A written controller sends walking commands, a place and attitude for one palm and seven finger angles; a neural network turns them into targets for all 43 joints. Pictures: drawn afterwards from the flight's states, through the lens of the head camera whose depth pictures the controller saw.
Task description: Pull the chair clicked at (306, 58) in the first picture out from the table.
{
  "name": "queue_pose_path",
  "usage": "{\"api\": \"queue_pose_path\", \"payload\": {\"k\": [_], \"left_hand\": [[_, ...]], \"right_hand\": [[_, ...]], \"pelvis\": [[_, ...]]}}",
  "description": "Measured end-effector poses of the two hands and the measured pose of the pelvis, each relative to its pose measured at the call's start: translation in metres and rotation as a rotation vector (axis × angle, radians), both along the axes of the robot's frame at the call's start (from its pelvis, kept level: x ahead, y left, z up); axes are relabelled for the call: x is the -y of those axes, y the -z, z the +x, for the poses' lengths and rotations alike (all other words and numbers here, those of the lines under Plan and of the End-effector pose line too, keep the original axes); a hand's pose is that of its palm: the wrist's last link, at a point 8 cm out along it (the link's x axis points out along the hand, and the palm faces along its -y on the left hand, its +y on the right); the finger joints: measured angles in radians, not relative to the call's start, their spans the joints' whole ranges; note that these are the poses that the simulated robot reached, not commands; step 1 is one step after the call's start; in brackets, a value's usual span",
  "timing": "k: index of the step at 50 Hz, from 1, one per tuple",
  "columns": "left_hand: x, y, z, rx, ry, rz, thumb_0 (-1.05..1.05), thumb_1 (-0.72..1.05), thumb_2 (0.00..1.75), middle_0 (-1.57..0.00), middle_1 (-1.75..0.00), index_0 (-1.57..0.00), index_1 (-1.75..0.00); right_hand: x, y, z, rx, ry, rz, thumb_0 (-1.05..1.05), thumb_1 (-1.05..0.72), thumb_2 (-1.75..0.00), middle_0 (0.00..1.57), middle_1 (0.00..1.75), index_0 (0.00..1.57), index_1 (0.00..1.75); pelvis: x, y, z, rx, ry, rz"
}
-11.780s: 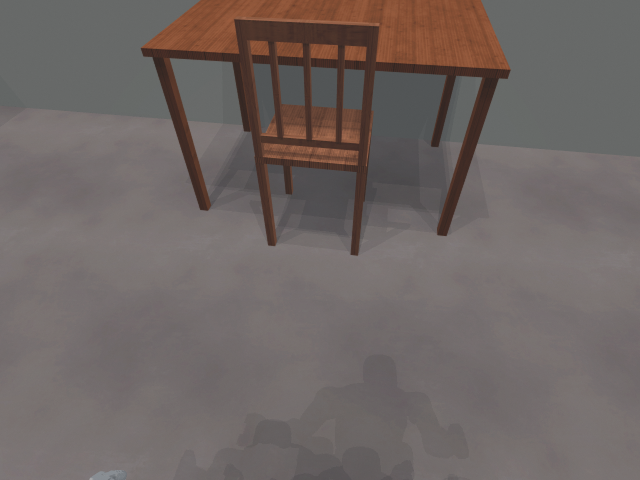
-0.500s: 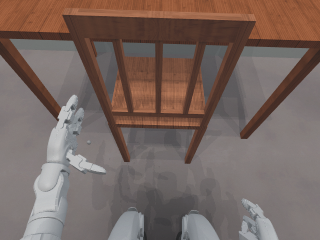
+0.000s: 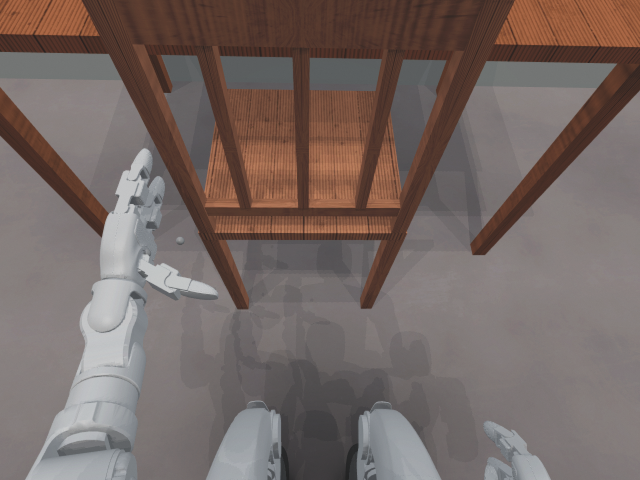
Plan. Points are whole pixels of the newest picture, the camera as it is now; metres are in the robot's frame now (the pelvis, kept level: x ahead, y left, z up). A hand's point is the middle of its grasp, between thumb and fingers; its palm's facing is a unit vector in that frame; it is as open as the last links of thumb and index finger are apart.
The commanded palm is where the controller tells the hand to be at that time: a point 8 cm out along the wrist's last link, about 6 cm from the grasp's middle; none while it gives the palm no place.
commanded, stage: aim the fingers beside a spindle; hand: left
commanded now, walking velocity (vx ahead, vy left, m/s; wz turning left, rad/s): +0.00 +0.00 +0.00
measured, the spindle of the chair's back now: (302, 142) +0.54 +0.03 +0.04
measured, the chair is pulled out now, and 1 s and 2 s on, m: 0.00 0.00 0.00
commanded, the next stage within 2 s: push the fingers through the gap in 0.54 s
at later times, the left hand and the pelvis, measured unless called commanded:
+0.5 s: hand (183, 244) +0.39 +0.17 +0.02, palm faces +0.00 -1.00 -0.04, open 16.9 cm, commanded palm +0.37 +0.23 +0.02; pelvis +0.00 +0.01 +0.00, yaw +0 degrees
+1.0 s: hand (180, 219) +0.43 +0.18 +0.02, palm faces +0.01 -1.00 -0.03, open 17.0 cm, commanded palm +0.41 +0.23 +0.02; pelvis +0.00 +0.00 +0.00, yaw +0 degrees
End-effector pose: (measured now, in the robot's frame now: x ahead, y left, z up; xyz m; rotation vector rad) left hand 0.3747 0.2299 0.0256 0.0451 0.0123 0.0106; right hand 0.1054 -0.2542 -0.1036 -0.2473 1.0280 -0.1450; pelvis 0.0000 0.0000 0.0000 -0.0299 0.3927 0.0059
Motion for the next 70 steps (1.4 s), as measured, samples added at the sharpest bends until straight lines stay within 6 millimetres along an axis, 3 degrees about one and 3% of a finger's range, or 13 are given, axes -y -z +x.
{"api": "queue_pose_path", "payload": {"k": [9,28,40,51,70], "left_hand": [[-0.005,0.005,-0.002,-0.017,-0.005,-0.003,-0.01,-0.49,0.3,-0.06,-0.08,-0.06,-0.08],[0.003,0.005,0.001,-0.001,0.003,-0.005,-0.01,-0.5,0.3,-0.06,-0.08,-0.06,-0.08],[-0.007,0.005,0.002,-0.009,-0.015,0.001,-0.01,-0.5,0.3,-0.06,-0.08,-0.06,-0.08],[-0.006,0.005,0.035,-0.008,-0.002,-0.01,-0.01,-0.5,0.3,-0.06,-0.08,-0.05,-0.07],[-0.009,0.002,0.069,0.003,-0.003,-0.01,-0.01,-0.49,0.3,-0.06,-0.08,-0.06,-0.08]], "right_hand": [[0.0,0.0,-0.006,-0.029,0.016,0.002,0.01,-0.9,-0.9,0.2,0.3,0.2,0.3],[-0.007,-0.002,0.013,0.003,-0.011,0.004,0.01,-0.9,-0.9,0.2,0.3,0.2,0.3],[-0.008,0.001,0.011,-0.015,-0.012,0.005,0.01,-0.9,-0.9,0.2,0.3,0.2,0.3],[0.001,0.006,-0.009,-0.072,0.016,-0.022,0.01,-0.9,-0.9,0.2,0.3,0.2,0.3],[0.0,0.008,-0.052,-0.201,0.07,-0.024,0.01,-0.9,-0.9,0.2,0.3,0.2,0.3]], "pelvis": [[-0.001,-0.001,0.001,-0.004,0.003,-0.002],[-0.006,-0.001,0.004,-0.008,-0.001,-0.006],[-0.004,0.0,0.004,-0.009,-0.005,-0.008],[-0.004,0.005,0.002,-0.029,-0.004,-0.013],[-0.008,0.007,0.003,-0.053,0.006,-0.021]]}}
